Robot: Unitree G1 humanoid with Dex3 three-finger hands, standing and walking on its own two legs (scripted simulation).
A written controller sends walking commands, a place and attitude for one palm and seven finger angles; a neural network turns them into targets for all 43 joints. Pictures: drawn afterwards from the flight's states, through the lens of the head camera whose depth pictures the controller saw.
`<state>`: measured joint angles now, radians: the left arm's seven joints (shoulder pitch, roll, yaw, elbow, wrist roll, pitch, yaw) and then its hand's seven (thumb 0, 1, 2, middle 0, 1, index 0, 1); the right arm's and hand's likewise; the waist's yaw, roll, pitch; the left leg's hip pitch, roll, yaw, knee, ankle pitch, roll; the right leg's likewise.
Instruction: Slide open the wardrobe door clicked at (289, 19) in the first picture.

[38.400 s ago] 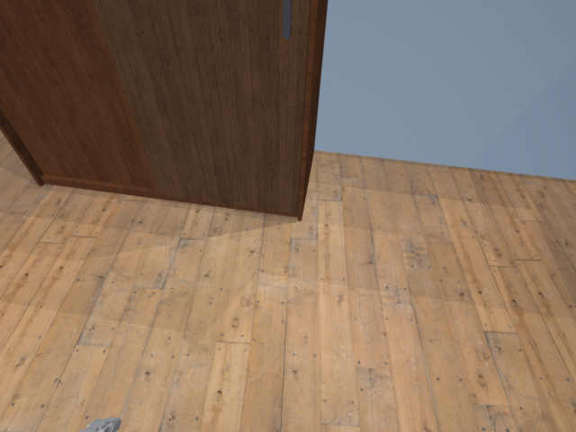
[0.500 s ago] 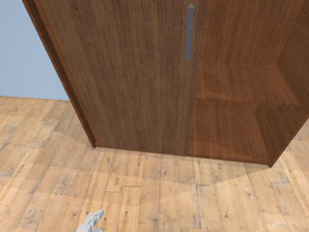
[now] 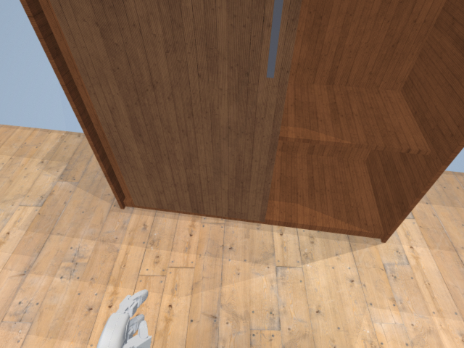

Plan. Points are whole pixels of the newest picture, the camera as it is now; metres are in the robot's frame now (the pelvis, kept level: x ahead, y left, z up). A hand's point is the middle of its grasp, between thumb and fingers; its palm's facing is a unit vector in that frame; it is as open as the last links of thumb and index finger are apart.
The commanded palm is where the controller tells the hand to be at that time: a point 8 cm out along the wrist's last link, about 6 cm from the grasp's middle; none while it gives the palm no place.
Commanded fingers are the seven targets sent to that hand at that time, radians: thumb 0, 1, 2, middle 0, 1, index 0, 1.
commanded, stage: let the arm hang, fingers relaxed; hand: right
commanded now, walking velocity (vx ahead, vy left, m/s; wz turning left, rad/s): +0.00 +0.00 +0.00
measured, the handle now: (274, 35) +0.80 -0.06 +0.19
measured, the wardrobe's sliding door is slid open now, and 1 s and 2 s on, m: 0.58 0.58 0.58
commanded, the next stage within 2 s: look to check the result in 1.08 s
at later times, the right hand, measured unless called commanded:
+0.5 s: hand out of the picture +0.04 -0.21 -0.16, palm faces +0.02 +0.98 -0.21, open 7.1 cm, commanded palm none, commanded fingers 0.00 -0.90 -0.90 0.20 0.30 0.20 0.30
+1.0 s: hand out of the picture +0.02 -0.20 -0.17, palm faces +0.00 +0.99 -0.16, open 7.4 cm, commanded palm none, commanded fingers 0.00 -0.90 -0.90 0.20 0.30 0.20 0.30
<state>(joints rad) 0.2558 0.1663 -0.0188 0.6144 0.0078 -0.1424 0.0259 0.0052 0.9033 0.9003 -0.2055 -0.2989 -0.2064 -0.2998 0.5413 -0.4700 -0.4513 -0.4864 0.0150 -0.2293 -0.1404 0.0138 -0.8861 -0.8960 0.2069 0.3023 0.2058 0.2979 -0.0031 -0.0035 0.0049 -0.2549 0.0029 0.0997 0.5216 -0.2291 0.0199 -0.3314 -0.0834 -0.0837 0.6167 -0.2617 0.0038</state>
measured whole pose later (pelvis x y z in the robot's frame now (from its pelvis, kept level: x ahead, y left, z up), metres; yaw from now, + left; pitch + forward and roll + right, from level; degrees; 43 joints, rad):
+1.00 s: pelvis +0.03 -0.04 +0.01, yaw +1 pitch -1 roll +0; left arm 0.27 0.14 0.00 1.13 0.02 0.00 0.03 0.00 0.91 0.90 -0.20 -0.30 -0.20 -0.30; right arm 0.26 -0.14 0.00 1.15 -0.01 0.00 -0.03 0.01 -0.92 -0.90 0.20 0.30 0.20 0.30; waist 0.01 0.01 0.04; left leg -0.15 0.07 0.07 0.41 -0.23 -0.04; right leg -0.19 -0.01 -0.13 0.43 -0.22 -0.04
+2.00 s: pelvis +0.03 -0.06 +0.01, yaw +1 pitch -1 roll +0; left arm 0.26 0.15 0.00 1.14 0.02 -0.01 0.03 0.00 0.91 0.90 -0.20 -0.30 -0.20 -0.30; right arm 0.25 -0.15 0.00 1.15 -0.01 0.00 -0.03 0.01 -0.90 -0.90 0.20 0.30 0.20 0.30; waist 0.01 0.01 0.05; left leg -0.13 0.09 0.05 0.39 -0.23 -0.06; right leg -0.16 0.02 -0.14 0.39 -0.22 -0.07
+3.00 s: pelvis +0.02 -0.05 +0.02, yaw +1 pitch -1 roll +0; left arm 0.25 0.14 0.00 1.15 0.02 0.00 0.03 0.00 0.91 0.90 -0.20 -0.30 -0.20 -0.30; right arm 0.25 -0.15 0.00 1.16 -0.01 0.00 -0.03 0.01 -0.90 -0.90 0.20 0.30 0.20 0.30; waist 0.01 0.01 0.06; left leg -0.14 0.07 0.06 0.38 -0.21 -0.05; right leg -0.17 0.00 -0.13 0.39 -0.21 -0.05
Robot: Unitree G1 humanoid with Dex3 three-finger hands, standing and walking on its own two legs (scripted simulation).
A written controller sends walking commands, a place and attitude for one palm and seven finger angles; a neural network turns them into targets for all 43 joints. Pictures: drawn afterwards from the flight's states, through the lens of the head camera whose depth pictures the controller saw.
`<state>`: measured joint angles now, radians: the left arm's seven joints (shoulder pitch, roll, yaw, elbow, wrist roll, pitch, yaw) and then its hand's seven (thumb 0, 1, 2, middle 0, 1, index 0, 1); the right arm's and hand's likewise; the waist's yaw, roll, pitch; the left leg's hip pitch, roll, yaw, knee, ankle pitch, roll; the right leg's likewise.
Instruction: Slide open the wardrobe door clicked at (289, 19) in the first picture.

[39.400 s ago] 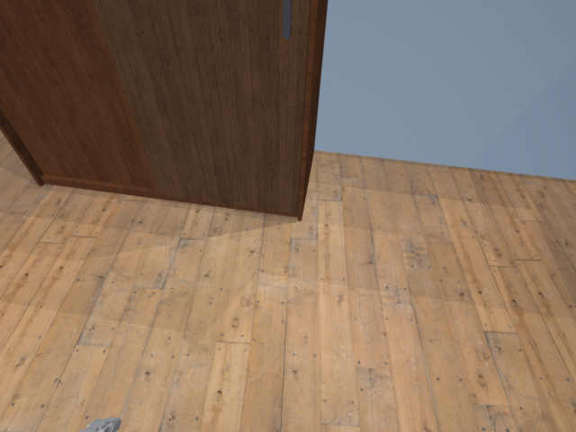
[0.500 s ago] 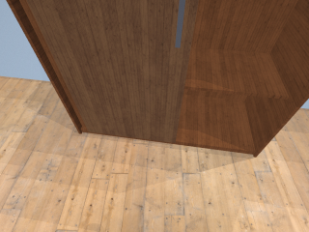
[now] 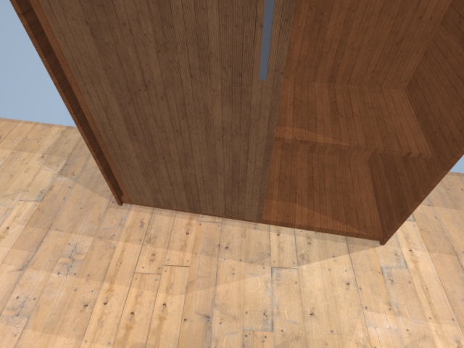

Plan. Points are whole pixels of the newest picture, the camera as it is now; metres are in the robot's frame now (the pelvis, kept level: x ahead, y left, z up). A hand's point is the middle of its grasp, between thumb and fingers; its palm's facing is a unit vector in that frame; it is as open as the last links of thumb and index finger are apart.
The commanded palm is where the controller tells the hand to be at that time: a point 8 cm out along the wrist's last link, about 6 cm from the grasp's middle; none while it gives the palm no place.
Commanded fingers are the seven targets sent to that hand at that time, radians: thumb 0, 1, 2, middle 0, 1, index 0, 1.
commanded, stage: let the arm hang, fingers relaxed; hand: right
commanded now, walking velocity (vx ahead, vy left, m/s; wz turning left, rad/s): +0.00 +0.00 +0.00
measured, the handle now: (267, 36) +0.77 -0.03 +0.18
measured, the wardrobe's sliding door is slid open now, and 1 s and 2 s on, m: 0.58 0.58 0.58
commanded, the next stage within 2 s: look to check the result in 0.08 s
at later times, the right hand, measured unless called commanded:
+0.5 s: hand out of the picture +0.01 -0.19 -0.18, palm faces +0.00 +0.98 -0.17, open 7.4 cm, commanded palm none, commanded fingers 0.00 -0.90 -0.90 0.20 0.30 0.20 0.30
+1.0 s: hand out of the picture +0.01 -0.18 -0.18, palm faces +0.00 +0.98 -0.17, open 7.4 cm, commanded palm none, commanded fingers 0.00 -0.90 -0.90 0.20 0.30 0.20 0.30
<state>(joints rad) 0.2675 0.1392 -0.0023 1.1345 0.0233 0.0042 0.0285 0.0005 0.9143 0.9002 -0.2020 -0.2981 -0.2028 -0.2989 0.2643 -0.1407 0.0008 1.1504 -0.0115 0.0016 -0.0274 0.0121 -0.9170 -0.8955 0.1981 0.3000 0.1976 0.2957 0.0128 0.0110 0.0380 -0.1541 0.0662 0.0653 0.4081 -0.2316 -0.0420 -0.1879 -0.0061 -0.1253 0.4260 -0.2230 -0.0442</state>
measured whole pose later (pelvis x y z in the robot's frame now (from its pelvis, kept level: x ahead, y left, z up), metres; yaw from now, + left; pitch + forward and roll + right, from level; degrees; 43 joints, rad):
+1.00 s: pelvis +0.01 -0.01 +0.00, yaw +1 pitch -1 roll +0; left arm 0.26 0.15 0.00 1.14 0.02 -0.01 0.03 0.00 0.91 0.90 -0.20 -0.30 -0.20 -0.30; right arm 0.25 -0.15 0.00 1.15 -0.01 0.00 -0.03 0.01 -0.90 -0.90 0.20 0.30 0.20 0.30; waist 0.01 0.01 0.05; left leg -0.13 0.09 0.05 0.39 -0.23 -0.06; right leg -0.16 0.02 -0.14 0.39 -0.22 -0.07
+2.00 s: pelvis +0.00 -0.01 +0.00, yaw +0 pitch -1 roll +0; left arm 0.25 0.14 0.00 1.15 0.02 0.00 0.03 0.00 0.91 0.90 -0.20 -0.30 -0.20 -0.30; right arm 0.25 -0.15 0.00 1.16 -0.01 0.00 -0.03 0.01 -0.90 -0.90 0.20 0.30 0.20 0.30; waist 0.01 0.01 0.06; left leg -0.14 0.07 0.06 0.38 -0.21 -0.05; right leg -0.17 0.00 -0.13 0.39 -0.21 -0.05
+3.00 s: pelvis +0.01 +0.00 +0.00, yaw +0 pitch -1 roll +0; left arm 0.23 0.15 0.00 1.16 0.02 0.00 0.03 0.00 0.91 0.90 -0.20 -0.30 -0.20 -0.30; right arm 0.24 -0.15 0.00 1.16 -0.01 0.00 -0.03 0.01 -0.90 -0.90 0.20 0.30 0.20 0.30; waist 0.01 0.02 0.06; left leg -0.12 0.07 0.06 0.36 -0.22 -0.05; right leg -0.15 0.00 -0.13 0.38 -0.21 -0.05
